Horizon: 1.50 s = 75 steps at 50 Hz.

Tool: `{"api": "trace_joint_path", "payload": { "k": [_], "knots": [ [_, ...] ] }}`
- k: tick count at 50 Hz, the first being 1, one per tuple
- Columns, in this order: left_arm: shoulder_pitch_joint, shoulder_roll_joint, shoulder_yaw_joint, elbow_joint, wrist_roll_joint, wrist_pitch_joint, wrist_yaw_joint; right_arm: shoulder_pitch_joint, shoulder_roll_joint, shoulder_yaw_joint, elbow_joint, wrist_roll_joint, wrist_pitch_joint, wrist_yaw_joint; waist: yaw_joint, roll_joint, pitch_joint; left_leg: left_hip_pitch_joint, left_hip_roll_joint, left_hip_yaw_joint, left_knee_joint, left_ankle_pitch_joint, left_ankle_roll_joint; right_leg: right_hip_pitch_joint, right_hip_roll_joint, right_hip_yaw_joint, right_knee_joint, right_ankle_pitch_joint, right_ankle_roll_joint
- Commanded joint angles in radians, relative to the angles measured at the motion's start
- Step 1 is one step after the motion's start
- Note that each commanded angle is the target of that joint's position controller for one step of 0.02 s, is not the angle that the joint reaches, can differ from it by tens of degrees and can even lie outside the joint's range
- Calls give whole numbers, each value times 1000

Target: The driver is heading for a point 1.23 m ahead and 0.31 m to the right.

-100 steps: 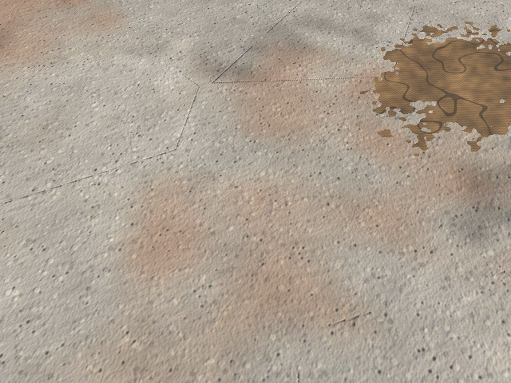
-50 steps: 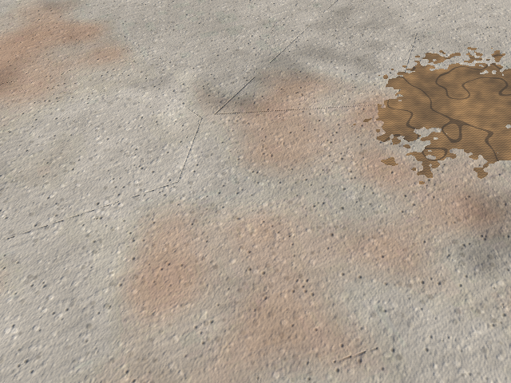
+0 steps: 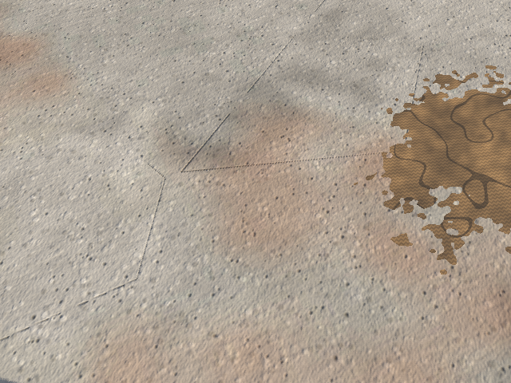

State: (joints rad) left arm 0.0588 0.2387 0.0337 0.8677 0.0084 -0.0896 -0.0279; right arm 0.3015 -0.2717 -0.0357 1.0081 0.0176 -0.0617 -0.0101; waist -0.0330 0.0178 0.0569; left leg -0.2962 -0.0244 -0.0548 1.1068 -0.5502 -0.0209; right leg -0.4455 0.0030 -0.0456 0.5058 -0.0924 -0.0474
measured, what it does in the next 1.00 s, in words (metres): walks ahead: left foot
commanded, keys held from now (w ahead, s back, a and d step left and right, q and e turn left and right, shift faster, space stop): no key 0.84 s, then w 0.08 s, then w+e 0.08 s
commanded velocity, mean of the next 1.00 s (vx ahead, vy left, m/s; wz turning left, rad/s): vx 0.07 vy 0.00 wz -0.01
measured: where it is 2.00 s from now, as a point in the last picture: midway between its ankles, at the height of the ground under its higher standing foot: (310, 318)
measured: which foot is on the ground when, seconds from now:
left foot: up 0.00-0.22, down 0.24-1.00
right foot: down 0.00-1.00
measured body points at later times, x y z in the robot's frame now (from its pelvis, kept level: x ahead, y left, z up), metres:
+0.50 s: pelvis +0.09 +0.01 +0.01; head +0.10 +0.02 +0.46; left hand +0.17 +0.26 -0.14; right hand +0.14 -0.25 -0.13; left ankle +0.08 +0.14 -0.73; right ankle +0.11 -0.09 -0.73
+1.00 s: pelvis +0.12 +0.02 +0.00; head +0.12 +0.02 +0.45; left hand +0.15 +0.28 -0.15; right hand +0.15 -0.24 -0.15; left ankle +0.08 +0.14 -0.72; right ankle +0.11 -0.09 -0.73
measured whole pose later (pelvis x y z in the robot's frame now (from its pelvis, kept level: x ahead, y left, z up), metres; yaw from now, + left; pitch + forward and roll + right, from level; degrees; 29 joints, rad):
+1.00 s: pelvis +0.12 +0.02 +0.00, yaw +0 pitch -1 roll +0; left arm 0.24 0.22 0.05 1.08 -0.02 -0.01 0.03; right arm 0.24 -0.21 -0.05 1.11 0.01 -0.03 -0.04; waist 0.00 0.00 0.00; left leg -0.22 0.02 0.01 0.62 -0.44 0.04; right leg -0.23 0.01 -0.03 0.56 -0.32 -0.05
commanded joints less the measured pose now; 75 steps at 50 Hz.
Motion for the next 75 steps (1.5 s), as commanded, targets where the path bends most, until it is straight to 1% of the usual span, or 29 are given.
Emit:
{"api": "trace_joint_path", "payload": {
  "k": [1, 4, 8, 12, 13, 14, 15, 16, 17, 23, 34, 42, 44, 46, 48, 50, 52, 53, 54, 55, 56, 57, 58, 60, 62, 66, 70, 73, 75],
  "knots": [
    [53, 93, 15, -14, 9, -2, 9, 37, -91, -26, -39, -6, 17, -22, 13, -67, -184, -177, 115, -34, 20, 67, -13, 301, -272, 251, -169, 534, -199],
    [18, 101, 16, 6, 29, 0, 8, 65, -22, -12, -29, -14, 51, -34, -27, -121, -172, -6, 105, 6, -211, 111, -25, 148, -222, 160, -220, 500, -198],
    [23, 138, 23, 24, 10, 23, 26, 5, -51, -17, -32, -20, 78, -38, -10, -124, -188, 94, 92, 27, -419, 286, -18, 117, -216, 166, -272, 105, -183],
    [55, 89, 3, 58, 0, 43, 32, -51, -63, -23, -35, -44, 82, -35, -14, -86, -63, 182, 105, 18, -652, 420, 33, 14, -141, 166, -290, -410, -66],
    [77, 85, 2, 66, 6, 45, 33, -57, -90, -25, -43, -44, 77, -38, 4, -49, -37, 173, 150, -26, -698, 436, 55, 15, -108, 149, -248, -415, -31],
    [132, 89, 8, 67, 4, 49, 36, -83, -157, -41, -30, -24, 73, -39, 65, 74, -14, 91, 141, -22, -687, 324, 78, 53, -43, 89, -235, -355, -5],
    [109, 97, 9, 71, 9, 55, 45, -89, -108, -37, -22, -18, 64, -33, 40, 80, -9, 2, 120, -18, -724, 214, 71, 146, -26, 56, -186, -283, 11],
    [104, 98, 10, 71, 5, 60, 50, -95, -72, -27, -15, -25, 55, -31, 44, 84, -13, -27, 117, -17, -746, 208, 54, 192, -26, 49, -160, -232, 9],
    [110, 87, 8, 77, 2, 64, 54, -114, -66, -25, -13, -30, 47, -28, 51, 89, -22, -29, 112, -13, -748, 259, 37, 220, -30, 48, -143, -185, 3],
    [113, 87, 12, 101, -1, 67, 50, -93, -69, -24, 20, -18, 32, -28, 34, 26, -85, 76, 99, 7, -686, 495, 35, 258, -36, 41, -99, 23, -6],
    [125, 90, 17, 145, -7, 85, 59, -89, -57, -20, 57, -17, 48, -32, 31, -16, -73, 101, 80, 27, -680, 541, 36, 291, -43, 43, -80, 101, 3],
    [126, 87, 18, 170, -8, 89, 64, -89, -45, -19, 75, -19, 56, -35, 32, -12, -49, 100, 70, 37, -696, 493, 31, 284, -46, 46, -92, 64, 5],
    [150, 85, 21, 189, -14, 93, 66, -60, -35, -20, 94, -12, 60, -37, 32, -19, -51, 85, 38, 70, -681, 236, 42, 274, -24, 33, -96, -223, -7],
    [159, 116, 32, 186, -25, 91, 69, -76, -40, -23, 78, -5, 55, -39, 42, -50, 29, -26, 20, 82, -629, -36, 69, 204, -59, 99, -136, -584, -50],
    [215, 141, 41, 191, -37, 70, 63, -106, -21, -22, 51, -6, 26, -36, 59, -117, 84, -116, 20, 108, -522, -17, 70, 191, -175, 298, -232, -729, -128],
    [254, 169, 51, 195, -40, 53, 56, -123, 8, -18, 36, -3, -7, -22, 61, -183, 87, -122, 22, 98, -417, 88, 83, 185, -284, 527, -325, -741, -210],
    [166, 160, 51, 153, -40, 42, 51, -61, 9, -21, 47, 2, -32, -8, -2, -167, 71, -13, 36, 77, -494, 109, 114, 114, -267, 516, -298, -642, -200],
    [86, 148, 48, 120, -49, 43, 48, 12, -1, -26, 71, 4, -41, -7, -54, -143, 62, 133, 38, 73, -637, 153, 127, 29, -204, 431, -257, -573, -157],
    [9, 117, 42, 84, -52, 41, 46, 110, -47, -42, 104, -1, -43, -11, -101, -74, 50, 305, 93, 0, -733, 201, 131, -100, -118, 317, -127, -459, -96],
    [-32, 36, 25, 53, -55, 33, 43, 242, -129, -66, 136, -9, -43, -18, -135, 130, 0, 475, 255, -230, -860, 79, 167, -266, 25, 115, 188, -366, -18],
    [-32, 43, 26, 11, -54, 18, 46, 282, -201, -82, 141, -19, -49, -12, -124, 284, 10, 495, 446, -517, -936, 74, 261, -401, 49, 86, 407, -480, -1],
    [8, 95, 41, 37, -56, 10, 41, 220, -100, -56, 117, -26, -57, -18, -79, 123, 39, 481, 452, -484, -915, 109, 262, -452, -13, 172, 563, -435, -12],
    [74, 85, 43, 63, -64, 9, 32, 165, -52, -43, 90, -17, -63, -18, -38, 86, 49, 481, 408, -378, -912, 167, 216, -472, -32, 198, 617, -340, -25],
    [91, 69, 48, 78, -58, 12, 27, 102, -41, -34, 64, -10, -61, -10, -9, 73, 65, 458, 351, -181, -925, 362, 149, -479, -69, 187, 612, -198, -34],
    [67, 40, 48, 64, -49, 20, 13, 111, -15, -24, 57, -30, -54, -11, -9, 79, 41, 397, 288, -24, -927, 543, 122, -404, -80, 134, 586, -99, -16],
    [-84, -10, 25, -24, -43, 33, -9, 109, -64, -27, 34, -39, -46, -27, -27, 55, 91, 261, 251, 131, -982, 613, 131, -319, -79, 43, 362, 40, 16],
    [-192, -3, 14, -94, -38, 34, -36, 165, -107, -37, 32, -18, -40, -31, -41, 55, 105, 297, 285, 215, -962, 734, 131, -232, -57, -44, 200, 47, -20],
    [-141, 54, 38, -114, -38, 38, -50, 140, -146, -50, 11, -7, -29, -34, 35, 109, 25, 375, 312, 271, -778, 1262, 111, -75, 20, -109, 170, -40, -83],
    [101, 148, 87, -68, -40, 48, -46, 96, -178, -58, -17, -4, -17, -35, 172, 130, -121, 315, 303, 281, -457, 1413, 88, 253, 83, -110, 115, -28, -142]
  ]
}}
Keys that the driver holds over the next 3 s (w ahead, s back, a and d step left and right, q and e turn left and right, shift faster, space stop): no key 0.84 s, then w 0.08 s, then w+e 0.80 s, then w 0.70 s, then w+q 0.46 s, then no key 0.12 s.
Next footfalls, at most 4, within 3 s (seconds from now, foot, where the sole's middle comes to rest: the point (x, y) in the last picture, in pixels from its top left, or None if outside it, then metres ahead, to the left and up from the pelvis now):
0.24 left None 0.13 0.14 -0.77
1.52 right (332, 374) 0.45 -0.15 -0.77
2.04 left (301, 249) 0.82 -0.10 -0.77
2.54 right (412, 207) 0.95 -0.46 -0.77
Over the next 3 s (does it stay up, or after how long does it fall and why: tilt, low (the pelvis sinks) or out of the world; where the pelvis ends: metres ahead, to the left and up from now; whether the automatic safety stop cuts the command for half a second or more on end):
stays up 1.06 -0.37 0.01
